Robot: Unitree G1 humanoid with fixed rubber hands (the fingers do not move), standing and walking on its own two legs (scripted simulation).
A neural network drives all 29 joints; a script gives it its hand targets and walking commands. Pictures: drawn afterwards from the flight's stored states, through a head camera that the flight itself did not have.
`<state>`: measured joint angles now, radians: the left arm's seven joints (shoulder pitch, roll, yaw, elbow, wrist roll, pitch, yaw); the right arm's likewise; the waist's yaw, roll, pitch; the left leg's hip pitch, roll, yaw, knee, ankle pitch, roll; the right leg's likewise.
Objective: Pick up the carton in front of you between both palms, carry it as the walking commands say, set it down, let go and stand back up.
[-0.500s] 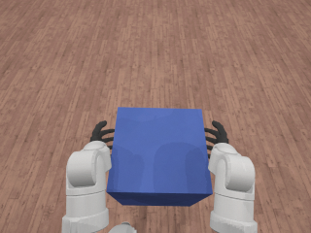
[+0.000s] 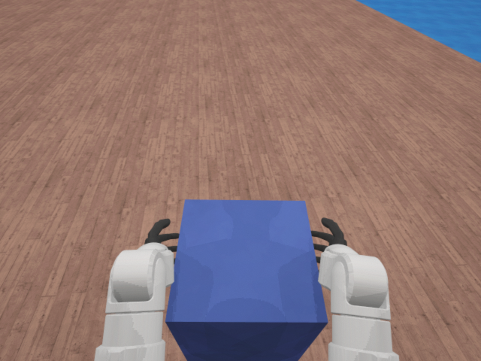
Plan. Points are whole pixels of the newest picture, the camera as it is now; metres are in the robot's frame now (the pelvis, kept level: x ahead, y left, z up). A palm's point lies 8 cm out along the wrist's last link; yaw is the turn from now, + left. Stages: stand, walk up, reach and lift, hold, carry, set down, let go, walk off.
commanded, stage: carry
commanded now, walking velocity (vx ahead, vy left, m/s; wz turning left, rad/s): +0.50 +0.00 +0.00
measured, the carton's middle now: (243, 285) +0.30 -0.01 -0.02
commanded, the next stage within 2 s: none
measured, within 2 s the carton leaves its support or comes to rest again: neither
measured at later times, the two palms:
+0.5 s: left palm (193, 148) +0.58 +0.12 +0.08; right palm (312, 149) +0.60 -0.17 +0.08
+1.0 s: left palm (199, 129) +0.72 +0.12 +0.05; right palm (301, 130) +0.73 -0.16 +0.05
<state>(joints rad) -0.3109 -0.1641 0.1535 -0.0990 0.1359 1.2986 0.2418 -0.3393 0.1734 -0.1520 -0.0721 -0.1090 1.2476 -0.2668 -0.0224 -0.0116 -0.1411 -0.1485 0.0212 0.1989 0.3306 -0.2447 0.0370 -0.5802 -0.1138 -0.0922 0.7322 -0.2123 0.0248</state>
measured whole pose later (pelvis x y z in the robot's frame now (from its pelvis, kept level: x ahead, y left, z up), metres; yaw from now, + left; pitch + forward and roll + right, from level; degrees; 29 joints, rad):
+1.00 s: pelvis +0.43 -0.03 -0.01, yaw +1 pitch +5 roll +1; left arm -0.29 -0.16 0.13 0.00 0.16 1.11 0.23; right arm -0.30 0.16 -0.14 0.01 -0.16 1.06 -0.22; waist 0.00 0.00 -0.11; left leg -0.38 0.05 0.18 0.57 -0.23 0.03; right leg -0.17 -0.07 -0.13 0.53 -0.39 0.03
